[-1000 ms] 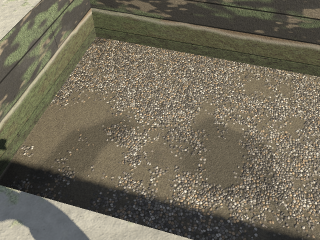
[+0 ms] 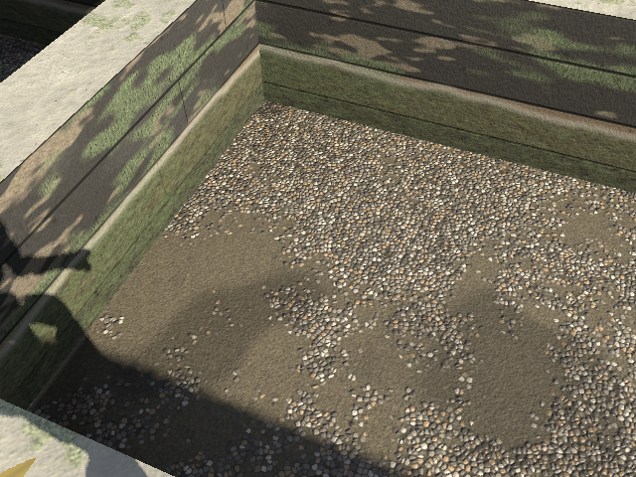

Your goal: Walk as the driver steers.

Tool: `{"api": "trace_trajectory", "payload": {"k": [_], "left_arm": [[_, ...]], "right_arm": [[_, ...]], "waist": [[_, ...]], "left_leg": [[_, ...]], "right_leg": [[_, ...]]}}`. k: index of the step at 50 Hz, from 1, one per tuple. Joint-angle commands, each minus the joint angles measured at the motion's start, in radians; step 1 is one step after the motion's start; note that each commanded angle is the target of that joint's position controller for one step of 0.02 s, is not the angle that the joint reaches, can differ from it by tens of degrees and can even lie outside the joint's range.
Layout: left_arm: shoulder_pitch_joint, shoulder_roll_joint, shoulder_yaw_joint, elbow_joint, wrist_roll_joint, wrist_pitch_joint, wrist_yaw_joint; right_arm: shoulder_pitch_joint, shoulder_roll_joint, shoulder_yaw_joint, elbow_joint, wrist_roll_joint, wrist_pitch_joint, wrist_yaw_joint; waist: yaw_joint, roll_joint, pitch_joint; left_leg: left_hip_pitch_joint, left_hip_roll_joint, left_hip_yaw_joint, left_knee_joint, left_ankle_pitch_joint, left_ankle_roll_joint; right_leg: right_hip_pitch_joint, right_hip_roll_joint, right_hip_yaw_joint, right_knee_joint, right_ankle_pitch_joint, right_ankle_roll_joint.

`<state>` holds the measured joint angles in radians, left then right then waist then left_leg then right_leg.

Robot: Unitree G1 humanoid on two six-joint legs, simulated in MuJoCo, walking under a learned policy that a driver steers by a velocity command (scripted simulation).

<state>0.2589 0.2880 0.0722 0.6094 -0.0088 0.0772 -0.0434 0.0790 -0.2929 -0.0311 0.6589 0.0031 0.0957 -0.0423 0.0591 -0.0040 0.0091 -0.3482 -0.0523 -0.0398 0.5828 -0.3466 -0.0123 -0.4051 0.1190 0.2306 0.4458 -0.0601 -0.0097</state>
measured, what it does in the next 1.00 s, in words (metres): steps on the spot, turning right: right foot, then left foot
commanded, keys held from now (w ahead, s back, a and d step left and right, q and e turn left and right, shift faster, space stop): e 0.58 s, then no key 0.40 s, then w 0.02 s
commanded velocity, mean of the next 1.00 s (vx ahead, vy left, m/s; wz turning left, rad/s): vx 0.01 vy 0.00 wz -0.44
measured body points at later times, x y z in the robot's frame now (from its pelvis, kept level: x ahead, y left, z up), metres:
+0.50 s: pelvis -0.06 +0.03 -0.01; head -0.04 +0.02 +0.44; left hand +0.19 +0.22 -0.10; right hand -0.04 -0.26 -0.11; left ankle +0.03 +0.11 -0.73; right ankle -0.12 -0.07 -0.71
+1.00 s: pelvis -0.07 +0.02 +0.00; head -0.06 +0.03 +0.45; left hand +0.14 +0.17 -0.12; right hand -0.03 -0.25 -0.10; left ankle -0.01 +0.11 -0.73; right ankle -0.11 -0.06 -0.73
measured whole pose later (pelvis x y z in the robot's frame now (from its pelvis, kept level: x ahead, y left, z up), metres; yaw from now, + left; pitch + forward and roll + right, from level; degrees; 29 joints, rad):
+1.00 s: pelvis -0.07 +0.02 +0.00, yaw -26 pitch +1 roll -1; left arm 0.25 0.19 0.00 0.70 0.00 0.06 0.01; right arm 0.20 -0.17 0.02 0.70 0.00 0.02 -0.01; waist 0.02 -0.03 -0.03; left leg -0.28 -0.01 0.01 0.51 -0.24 0.02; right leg -0.23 0.10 0.09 0.48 -0.25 -0.05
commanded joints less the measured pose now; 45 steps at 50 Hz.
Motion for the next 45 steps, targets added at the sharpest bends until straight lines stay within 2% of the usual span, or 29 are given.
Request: {"api": "trace_trajectory", "payload": {"k": [1,2,3,4,5,6,7,9,11,13,15,20,24,25,26,27,28,29,30,31,33,34,36,38,40,42,43,44,45], "left_arm": [[-0.097,0.117,0.038,-0.103,-0.032,-0.011,0.014],[-0.159,0.054,0.028,-0.134,-0.049,-0.007,0.022],[-0.172,0.111,0.037,-0.105,-0.004,-0.011,0.029],[-0.124,0.111,0.040,-0.080,0.004,-0.014,0.027],[-0.062,0.116,0.041,-0.051,0.008,-0.005,0.032],[-0.018,0.130,0.046,-0.022,0.026,0.005,0.038],[0.006,0.139,0.049,-0.002,0.033,0.016,0.043],[-0.045,0.143,0.045,-0.013,0.022,0.039,0.036],[-0.092,0.130,0.033,-0.024,0.008,0.051,0.028],[-0.124,0.122,0.024,-0.028,0.007,0.053,0.023],[-0.158,0.122,0.022,-0.038,0.003,0.054,0.021],[-0.181,0.086,0.006,-0.062,-0.005,0.049,0.015],[-0.124,0.071,-0.001,-0.062,-0.023,0.035,0.002],[-0.080,0.060,-0.004,-0.049,-0.023,0.030,-0.001],[-0.028,0.054,-0.007,-0.031,-0.016,0.021,0.002],[0.018,0.095,0.000,-0.020,-0.001,0.008,0.012],[0.034,0.265,0.045,-0.045,-0.005,0.000,0.021],[0.066,0.238,0.048,-0.035,0.026,-0.008,0.050],[-0.005,0.162,0.023,-0.032,0.034,-0.011,0.067],[-0.080,0.106,0.001,-0.042,0.040,-0.009,0.072],[-0.136,0.062,-0.017,-0.057,0.032,-0.023,0.069],[-0.123,0.055,-0.021,-0.052,0.028,-0.030,0.065],[-0.091,0.047,-0.025,-0.040,0.024,-0.039,0.063],[-0.064,0.042,-0.027,-0.033,0.023,-0.040,0.063],[-0.038,0.050,-0.025,-0.028,0.029,-0.036,0.060],[-0.016,0.045,-0.028,-0.020,0.027,-0.025,0.057],[-0.025,0.040,-0.031,-0.019,0.020,-0.025,0.058],[-0.044,0.033,-0.036,-0.019,0.009,-0.026,0.061],[-0.026,0.008,-0.043,-0.012,0.001,-0.033,0.061]], "right_arm": [[0.227,-0.129,-0.033,-0.024,-0.025,-0.023,-0.007],[0.188,-0.239,-0.054,-0.047,-0.036,-0.038,-0.004],[0.138,-0.206,-0.051,-0.066,-0.038,-0.056,-0.006],[0.059,-0.160,-0.036,-0.088,-0.035,-0.069,-0.011],[0.005,-0.122,-0.024,-0.099,-0.030,-0.080,-0.003],[-0.026,-0.092,-0.014,-0.107,-0.023,-0.089,0.002],[-0.028,-0.075,-0.010,-0.125,-0.021,-0.094,0.004],[0.049,-0.078,-0.011,-0.112,-0.013,-0.097,0.006],[0.134,-0.099,-0.022,-0.094,-0.007,-0.091,0.002],[0.204,-0.109,-0.031,-0.082,-0.013,-0.075,-0.002],[0.238,-0.116,-0.039,-0.072,-0.016,-0.070,-0.003],[0.231,-0.115,-0.050,-0.066,-0.025,-0.072,0.005],[0.174,-0.122,-0.057,-0.071,-0.025,-0.068,0.007],[0.157,-0.127,-0.061,-0.070,-0.017,-0.062,0.006],[0.158,-0.129,-0.067,-0.060,-0.011,-0.054,0.005],[0.164,-0.093,-0.066,-0.062,-0.011,-0.044,0.009],[0.049,-0.076,-0.051,-0.163,-0.016,-0.036,-0.008],[0.017,-0.083,-0.043,-0.170,-0.028,-0.036,-0.015],[0.059,-0.075,-0.041,-0.145,-0.018,-0.037,-0.003],[0.087,-0.080,-0.044,-0.116,-0.012,-0.048,0.003],[0.154,-0.093,-0.052,-0.061,-0.029,-0.052,0.015],[0.166,-0.085,-0.049,-0.051,-0.029,-0.047,0.019],[0.144,-0.054,-0.035,-0.051,-0.021,-0.036,0.024],[0.096,-0.019,-0.014,-0.058,-0.015,-0.030,0.028],[0.070,-0.001,-0.001,-0.058,-0.010,-0.031,0.027],[0.079,0.003,0.004,-0.054,0.006,-0.037,0.028],[0.099,0.011,0.007,-0.046,0.009,-0.045,0.026],[0.134,0.030,0.016,-0.035,0.003,-0.056,0.023],[0.156,0.023,0.022,-0.031,-0.017,-0.071,0.019]], "waist": [[-0.124,-0.025,-0.093],[-0.135,0.267,-0.043],[-0.102,0.124,-0.012],[-0.035,0.111,-0.031],[0.023,0.086,-0.044],[0.045,0.088,-0.059],[0.039,0.089,-0.082],[0.003,0.102,-0.092],[-0.042,0.105,-0.085],[-0.083,0.116,-0.065],[-0.108,0.142,-0.041],[-0.114,0.177,-0.062],[-0.082,0.208,-0.099],[-0.054,0.185,-0.111],[-0.027,0.126,-0.108],[-0.015,-0.097,-0.059],[0.034,-0.348,0.012],[0.034,-0.253,0.017],[-0.023,-0.226,-0.001],[-0.067,-0.180,-0.003],[-0.097,-0.135,-0.064],[-0.098,-0.109,-0.088],[-0.087,-0.085,-0.088],[-0.062,-0.101,-0.057],[-0.032,-0.131,-0.047],[-0.022,-0.147,-0.049],[-0.035,-0.135,-0.058],[-0.071,-0.095,-0.065],[-0.070,-0.045,-0.089]], "left_leg": [[0.362,0.176,-0.170,-0.267,-0.107,0.080],[0.295,0.384,-0.444,-0.392,-0.146,0.148],[0.168,0.406,-0.434,-0.382,-0.033,0.178],[0.088,0.371,-0.357,-0.368,0.078,0.196],[0.036,0.314,-0.262,-0.345,0.187,0.186],[0.036,0.270,-0.194,-0.331,0.206,0.175],[0.036,0.256,-0.142,-0.300,0.297,0.182],[0.081,0.252,-0.101,-0.259,0.357,0.190],[0.157,0.272,-0.106,-0.253,0.287,0.189],[0.224,0.309,-0.142,-0.271,0.134,0.200],[0.243,0.332,-0.154,-0.279,0.070,0.210],[0.193,0.347,-0.089,-0.258,0.079,0.226],[0.110,0.328,-0.008,-0.213,0.085,0.176],[0.073,0.318,0.029,-0.175,0.078,0.142],[-0.018,0.295,0.088,-0.104,0.036,0.085],[-0.218,0.201,0.201,0.142,-0.079,0.008],[-0.494,0.026,0.190,0.260,-0.295,-0.046],[-0.467,0.089,0.025,0.419,-0.237,-0.043],[-0.450,0.094,0.001,0.469,-0.161,-0.044],[-0.419,0.095,-0.004,0.492,-0.073,-0.044],[-0.329,0.074,0.021,0.565,0.007,-0.044],[-0.289,0.066,0.028,0.577,0.015,-0.044],[-0.260,0.067,0.030,0.513,0.024,-0.040],[-0.220,0.068,0.035,0.347,0.019,-0.026],[-0.139,0.046,0.056,0.215,-0.051,-0.012],[-0.059,0.039,0.065,0.115,-0.083,0.009],[0.002,0.039,0.060,0.024,-0.031,0.020],[0.113,0.056,0.044,-0.141,0.119,0.029],[0.245,0.125,-0.031,-0.219,0.225,0.030]], "right_leg": [[-0.232,-0.092,0.189,0.025,-0.558,-0.047],[-0.392,0.097,-0.068,0.366,-0.528,-0.016],[-0.370,0.049,-0.022,0.585,-0.477,0.004],[-0.288,0.034,-0.034,0.708,-0.427,0.010],[-0.225,0.014,-0.053,0.789,-0.371,0.020],[-0.211,0.003,-0.091,0.850,-0.336,0.027],[-0.188,-0.003,-0.113,0.907,-0.324,0.041],[-0.207,-0.014,-0.132,0.939,-0.312,0.067],[-0.244,-0.025,-0.134,0.874,-0.319,0.083],[-0.272,-0.040,-0.139,0.775,-0.365,0.087],[-0.265,-0.052,-0.151,0.690,-0.406,0.081],[-0.127,-0.095,-0.224,0.503,-0.488,0.037],[0.045,-0.091,-0.292,0.280,-0.451,-0.014],[0.125,-0.084,-0.316,0.158,-0.360,-0.030],[0.243,-0.081,-0.294,0.005,-0.242,-0.042],[0.340,-0.214,-0.032,-0.145,-0.288,-0.062],[0.283,-0.464,0.393,-0.207,-0.136,-0.186],[0.243,-0.447,0.340,-0.196,-0.100,-0.249],[0.231,-0.406,0.247,-0.176,-0.130,-0.246],[0.208,-0.336,0.157,-0.160,-0.135,-0.214],[0.194,-0.263,0.047,-0.102,0.115,-0.201],[0.186,-0.255,0.024,-0.088,0.178,-0.198],[0.185,-0.246,0.015,-0.080,0.151,-0.190],[0.180,-0.232,0.016,-0.075,0.064,-0.182],[0.150,-0.232,0.032,-0.059,0.025,-0.192],[0.138,-0.254,0.076,-0.039,0.107,-0.193],[0.129,-0.255,0.098,-0.039,0.092,-0.180],[0.088,-0.241,0.098,-0.037,0.024,-0.146],[0.025,-0.214,0.101,-0.039,-0.116,-0.095]]}}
